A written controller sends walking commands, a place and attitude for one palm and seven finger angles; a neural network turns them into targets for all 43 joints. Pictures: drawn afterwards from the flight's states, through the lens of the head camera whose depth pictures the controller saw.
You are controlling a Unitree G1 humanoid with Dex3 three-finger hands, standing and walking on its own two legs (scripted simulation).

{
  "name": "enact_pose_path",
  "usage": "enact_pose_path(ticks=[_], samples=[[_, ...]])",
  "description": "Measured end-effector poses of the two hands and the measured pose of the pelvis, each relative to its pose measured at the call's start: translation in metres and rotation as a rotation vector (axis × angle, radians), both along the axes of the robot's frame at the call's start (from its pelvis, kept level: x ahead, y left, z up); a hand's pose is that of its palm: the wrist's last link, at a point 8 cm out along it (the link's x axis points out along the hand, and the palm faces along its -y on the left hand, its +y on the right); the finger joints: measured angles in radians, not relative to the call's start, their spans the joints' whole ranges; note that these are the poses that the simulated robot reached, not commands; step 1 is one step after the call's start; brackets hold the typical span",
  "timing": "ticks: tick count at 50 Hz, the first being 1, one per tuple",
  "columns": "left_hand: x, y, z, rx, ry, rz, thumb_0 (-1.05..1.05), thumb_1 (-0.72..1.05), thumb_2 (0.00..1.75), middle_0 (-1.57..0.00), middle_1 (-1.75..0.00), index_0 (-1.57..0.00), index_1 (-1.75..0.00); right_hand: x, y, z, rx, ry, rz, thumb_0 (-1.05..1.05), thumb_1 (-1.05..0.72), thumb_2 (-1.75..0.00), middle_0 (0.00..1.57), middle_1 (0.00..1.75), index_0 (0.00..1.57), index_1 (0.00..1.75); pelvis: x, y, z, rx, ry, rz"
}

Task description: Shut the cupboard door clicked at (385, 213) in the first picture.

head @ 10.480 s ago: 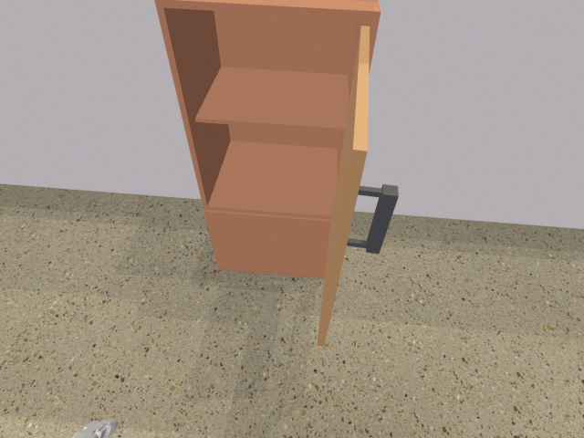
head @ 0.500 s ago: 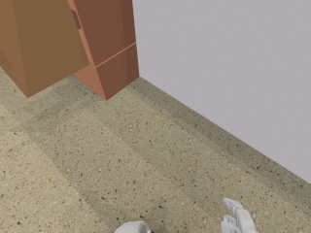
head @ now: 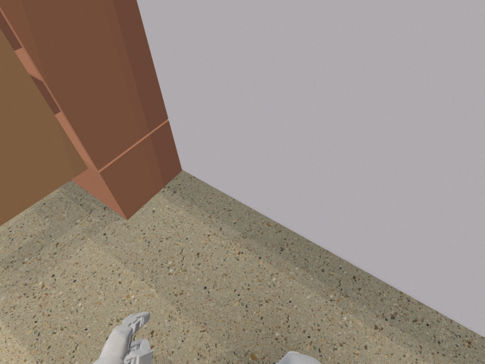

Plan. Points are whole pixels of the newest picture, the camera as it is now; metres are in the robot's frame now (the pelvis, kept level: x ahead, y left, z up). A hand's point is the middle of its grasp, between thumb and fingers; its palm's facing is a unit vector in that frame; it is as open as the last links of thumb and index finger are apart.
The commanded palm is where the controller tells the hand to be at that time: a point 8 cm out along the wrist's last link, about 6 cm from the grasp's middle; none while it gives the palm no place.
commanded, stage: walk to a spot facing it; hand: left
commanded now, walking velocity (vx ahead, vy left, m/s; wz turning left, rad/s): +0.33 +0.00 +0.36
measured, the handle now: out of the picture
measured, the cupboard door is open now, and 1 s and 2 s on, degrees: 86 86 86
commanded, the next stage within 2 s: turn to face it in 0.30 s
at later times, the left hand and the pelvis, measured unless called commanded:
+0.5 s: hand out of the picture +0.05 +0.16 -0.16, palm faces +0.34 -0.93 -0.16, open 7.3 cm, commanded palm none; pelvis +0.16 +0.03 +0.01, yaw +14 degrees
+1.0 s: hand (99, 304) +0.26 +0.29 -0.12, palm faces +0.48 -0.84 -0.27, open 7.3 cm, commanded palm none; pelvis +0.22 +0.04 +0.02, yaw +29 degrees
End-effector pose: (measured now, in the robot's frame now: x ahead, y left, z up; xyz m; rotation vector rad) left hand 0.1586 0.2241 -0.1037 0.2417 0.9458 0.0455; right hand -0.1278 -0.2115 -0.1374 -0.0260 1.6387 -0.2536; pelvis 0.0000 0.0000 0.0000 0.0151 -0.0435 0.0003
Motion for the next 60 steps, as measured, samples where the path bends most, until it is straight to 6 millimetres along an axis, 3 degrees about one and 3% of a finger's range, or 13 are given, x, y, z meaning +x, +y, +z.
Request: enact_pose_path(ticks=[4, 11, 17, 20, 24, 28, 32, 38, 42, 46, 53, 56, 60], samples=[[-0.012, -0.008, 0.001, -0.005, 0.064, 0.075, 0.0, 0.91, 0.9, -0.2, -0.3, -0.2, -0.3, 0.051, -0.011, 0.002, 0.028, -0.029, 0.026, 0.01, -0.91, -0.9, 0.2, 0.3, 0.2, 0.3, 0.029, -0.012, 0.009, 0.0, -0.021, 0.028], [-0.07, -0.005, -0.002, 0.012, 0.287, 0.243, -0.01, 0.95, 0.9, -0.2, -0.3, -0.2, -0.3, 0.188, -0.027, 0.01, 0.025, -0.219, 0.133, 0.01, -0.91, -0.9, 0.2, 0.29, 0.2, 0.3, 0.076, -0.021, 0.025, -0.008, -0.004, 0.087], [-0.106, -0.01, -0.008, -0.039, 0.412, 0.376, 0.0, 0.93, 0.9, -0.2, -0.3, -0.2, -0.3, 0.306, -0.025, 0.02, 0.004, -0.326, 0.285, 0.01, -0.92, -0.9, 0.2, 0.29, 0.2, 0.3, 0.115, -0.011, 0.026, -0.023, 0.01, 0.161], [-0.119, -0.015, -0.013, -0.08, 0.469, 0.439, 0.0, 0.93, 0.9, -0.2, -0.3, -0.2, -0.3, 0.367, -0.014, 0.025, -0.008, -0.374, 0.381, 0.01, -0.92, -0.9, 0.2, 0.29, 0.2, 0.3, 0.133, 0.0, 0.023, -0.033, 0.016, 0.198], [-0.13, -0.017, -0.024, -0.138, 0.552, 0.51, 0.0, 0.92, 0.9, -0.2, -0.3, -0.2, -0.3, 0.448, 0.02, 0.031, -0.023, -0.458, 0.505, 0.01, -0.92, -0.9, 0.2, 0.29, 0.2, 0.3, 0.157, 0.02, 0.015, -0.038, 0.024, 0.241], [-0.124, 0.0, -0.041, -0.177, 0.6, 0.56, 0.0, 0.91, 0.9, -0.2, -0.3, -0.2, -0.3, 0.508, 0.058, 0.032, -0.038, -0.575, 0.581, 0.0, -0.91, -0.9, 0.2, 0.29, 0.2, 0.3, 0.177, 0.045, 0.001, -0.041, 0.022, 0.288], [-0.081, 0.036, -0.039, -0.141, 0.495, 0.585, 0.01, 0.91, 0.9, -0.2, -0.3, -0.2, -0.3, 0.525, 0.081, 0.041, -0.031, -0.592, 0.609, 0.0, -0.91, -0.9, 0.2, 0.29, 0.2, 0.3, 0.187, 0.056, 0.009, -0.048, 0.009, 0.317], [-0.004, 0.086, -0.02, -0.074, 0.255, 0.591, 0.0, 0.91, 0.9, -0.2, -0.3, -0.2, -0.3, 0.521, 0.097, 0.044, 0.005, -0.54, 0.628, 0.0, -0.9, -0.9, 0.2, 0.3, 0.2, 0.3, 0.199, 0.061, 0.019, -0.053, 0.012, 0.385], [0.03, 0.104, -0.005, -0.032, 0.161, 0.594, 0.0, 0.91, 0.9, -0.19, -0.3, -0.2, -0.3, 0.513, 0.094, 0.039, 0.024, -0.492, 0.617, 0.0, -0.91, -0.9, 0.2, 0.3, 0.21, 0.3, 0.207, 0.059, 0.021, -0.05, 0.021, 0.426], [0.053, 0.109, 0.005, 0.003, 0.117, 0.595, 0.0, 0.91, 0.9, -0.19, -0.3, -0.2, -0.3, 0.506, 0.076, 0.032, 0.019, -0.436, 0.606, 0.0, -0.91, -0.9, 0.21, 0.3, 0.21, 0.3, 0.216, 0.052, 0.021, -0.047, 0.029, 0.466], [0.07, 0.089, 0.015, 0.049, 0.063, 0.625, 0.0, 0.91, 0.9, -0.2, -0.3, -0.2, -0.3, 0.501, 0.029, 0.01, 0.013, -0.312, 0.619, 0.0, -0.9, -0.9, 0.2, 0.3, 0.21, 0.3, 0.231, 0.025, 0.013, -0.028, 0.044, 0.55], [0.058, 0.07, 0.018, 0.055, 0.077, 0.65, 0.0, 0.91, 0.9, -0.2, -0.3, -0.2, -0.3, 0.509, 0.017, 0.005, 0.013, -0.283, 0.643, 0.01, -0.9, -0.9, 0.2, 0.3, 0.2, 0.3, 0.233, 0.016, 0.014, -0.027, 0.031, 0.595], [0.029, 0.045, 0.02, 0.032, 0.137, 0.719, 0.0, 0.91, 0.9, -0.2, -0.3, -0.21, -0.3, 0.526, 0.014, 0.01, 0.021, -0.277, 0.7, 0.01, -0.91, -0.9, 0.2, 0.3, 0.2, 0.3, 0.235, 0.01, 0.021, -0.004, 0.032, 0.645]])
